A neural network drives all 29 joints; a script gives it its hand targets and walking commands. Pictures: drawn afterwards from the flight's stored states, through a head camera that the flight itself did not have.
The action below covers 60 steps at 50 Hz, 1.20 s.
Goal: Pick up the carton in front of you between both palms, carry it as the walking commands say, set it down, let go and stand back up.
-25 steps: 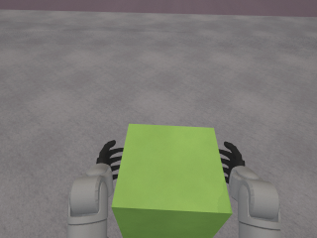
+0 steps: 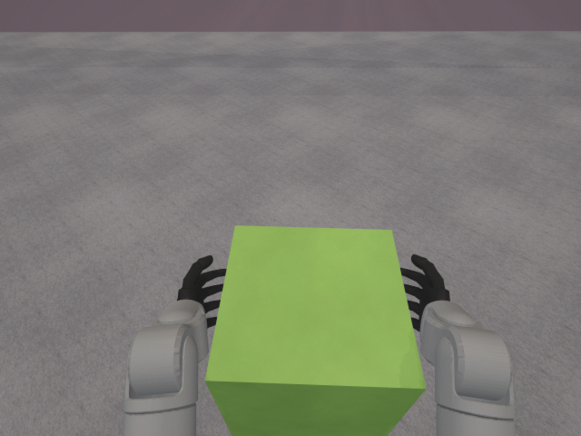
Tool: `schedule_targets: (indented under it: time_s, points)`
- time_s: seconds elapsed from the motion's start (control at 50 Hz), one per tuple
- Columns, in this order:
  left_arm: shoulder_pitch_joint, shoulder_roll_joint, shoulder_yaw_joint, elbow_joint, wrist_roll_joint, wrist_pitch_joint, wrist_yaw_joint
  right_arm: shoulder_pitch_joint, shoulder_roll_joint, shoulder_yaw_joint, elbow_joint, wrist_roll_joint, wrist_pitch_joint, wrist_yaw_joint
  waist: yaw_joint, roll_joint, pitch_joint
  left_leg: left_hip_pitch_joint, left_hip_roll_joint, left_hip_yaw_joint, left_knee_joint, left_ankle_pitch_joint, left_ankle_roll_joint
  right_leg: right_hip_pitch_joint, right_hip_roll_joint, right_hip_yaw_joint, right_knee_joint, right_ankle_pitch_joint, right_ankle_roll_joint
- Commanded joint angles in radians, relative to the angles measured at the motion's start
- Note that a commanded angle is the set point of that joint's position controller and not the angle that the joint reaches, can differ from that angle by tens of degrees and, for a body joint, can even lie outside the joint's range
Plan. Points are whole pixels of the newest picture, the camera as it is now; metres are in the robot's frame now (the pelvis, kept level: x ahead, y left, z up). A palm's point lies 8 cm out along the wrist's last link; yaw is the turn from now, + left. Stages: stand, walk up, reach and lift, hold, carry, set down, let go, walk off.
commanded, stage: carry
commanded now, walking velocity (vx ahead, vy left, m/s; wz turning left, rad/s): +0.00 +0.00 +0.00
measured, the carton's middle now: (309, 340) +0.27 +0.00 +0.02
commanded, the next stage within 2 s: hold in 1.34 s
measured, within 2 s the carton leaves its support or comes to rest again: neither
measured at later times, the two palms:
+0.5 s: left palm (185, 338) +0.26 +0.17 +0.05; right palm (413, 340) +0.26 -0.13 +0.05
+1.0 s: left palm (178, 350) +0.24 +0.17 +0.04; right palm (409, 353) +0.24 -0.13 +0.04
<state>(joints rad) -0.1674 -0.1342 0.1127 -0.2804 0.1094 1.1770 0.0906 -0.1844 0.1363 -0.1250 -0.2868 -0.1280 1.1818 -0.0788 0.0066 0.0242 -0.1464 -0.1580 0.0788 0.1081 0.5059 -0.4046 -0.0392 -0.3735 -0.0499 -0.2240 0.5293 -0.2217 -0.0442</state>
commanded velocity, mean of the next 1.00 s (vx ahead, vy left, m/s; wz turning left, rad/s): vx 0.00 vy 0.00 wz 0.00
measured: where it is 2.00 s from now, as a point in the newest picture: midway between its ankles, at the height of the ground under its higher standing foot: outside the picture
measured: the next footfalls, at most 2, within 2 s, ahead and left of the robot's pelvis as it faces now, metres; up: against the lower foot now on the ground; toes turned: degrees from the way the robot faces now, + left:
none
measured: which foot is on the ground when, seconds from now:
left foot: down 0.00-1.00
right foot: down 0.00-1.00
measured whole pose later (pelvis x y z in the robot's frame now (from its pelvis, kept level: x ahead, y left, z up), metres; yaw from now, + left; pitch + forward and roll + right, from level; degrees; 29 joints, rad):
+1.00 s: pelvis -0.05 +0.02 +0.00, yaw +0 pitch +1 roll +0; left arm -0.25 -0.15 0.20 0.21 0.25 0.73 0.02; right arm -0.25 0.15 -0.21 0.21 -0.26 0.73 -0.01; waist 0.00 0.01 -0.10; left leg -0.20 0.03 0.12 0.55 -0.38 0.02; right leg -0.39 -0.10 -0.20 0.51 -0.14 -0.02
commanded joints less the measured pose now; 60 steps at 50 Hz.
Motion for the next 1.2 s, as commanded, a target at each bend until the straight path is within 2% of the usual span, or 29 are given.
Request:
schedule_targets:
  time_s: [0.0,0.14,0.32,0.42,0.54,0.64,0.72,0.8,1.18]
  points:
    - [-0.451,-0.860,-0.721,-0.022,-0.374,0.005,-0.258,-0.398,0.851,0.724,0.012,0.382,0.008,0.253,-0.007,-0.006,-0.270,-0.013,0.080,-0.035,0.009,0.644,0.007,0.270,-0.128,0.119,0.062,0.705,-0.005]
    - [-0.468,-0.860,-0.691,0.075,-0.322,-0.063,-0.264,-0.413,0.851,0.689,0.109,0.329,-0.062,0.262,-0.007,0.015,-0.221,0.005,0.101,-0.052,0.003,0.702,0.027,0.212,-0.121,0.113,0.067,0.509,0.011]
    - [-0.497,-0.855,-0.637,0.139,-0.256,-0.230,-0.269,-0.452,0.852,0.637,0.177,0.258,-0.231,0.265,-0.008,-0.010,-0.205,-0.034,0.086,-0.056,-0.025,0.492,0.042,0.227,-0.129,0.124,0.024,0.408,0.015]
    - [-0.472,-0.814,-0.537,0.254,-0.170,-0.324,-0.268,-0.424,0.813,0.542,0.295,0.174,-0.326,0.263,-0.008,-0.013,-0.191,-0.053,0.080,-0.061,-0.045,0.400,0.052,0.219,-0.132,0.129,-0.001,0.345,0.015]
    - [-0.558,-0.833,-0.405,0.436,-0.081,-0.459,-0.282,-0.505,0.830,0.407,0.475,0.085,-0.458,0.275,-0.006,-0.015,-0.155,-0.094,0.074,-0.071,-0.081,0.259,0.063,0.201,-0.131,0.138,-0.043,0.234,0.019]
    - [-0.637,-0.892,-0.373,0.525,-0.057,-0.549,-0.296,-0.579,0.889,0.374,0.567,0.054,-0.547,0.290,-0.005,-0.021,-0.165,-0.104,0.069,-0.077,-0.091,0.204,0.069,0.209,-0.131,0.142,-0.058,0.199,0.021]
    - [-0.623,-0.921,-0.410,0.505,-0.072,-0.550,-0.300,-0.563,0.917,0.409,0.548,0.069,-0.547,0.294,-0.006,-0.024,-0.195,-0.098,0.068,-0.077,-0.077,0.226,0.073,0.221,-0.134,0.143,-0.053,0.222,0.018]
    - [-0.575,-0.915,-0.455,0.443,-0.103,-0.502,-0.296,-0.518,0.909,0.457,0.483,0.105,-0.500,0.290,-0.006,-0.023,-0.212,-0.096,0.067,-0.076,-0.065,0.253,0.074,0.225,-0.137,0.144,-0.047,0.246,0.017]
    - [-0.569,-0.896,-0.453,0.426,-0.104,-0.482,-0.295,-0.511,0.897,0.457,0.466,0.105,-0.479,0.285,-0.006,-0.021,-0.192,-0.110,0.066,-0.083,-0.069,0.261,0.078,0.207,-0.136,0.140,-0.053,0.235,0.025]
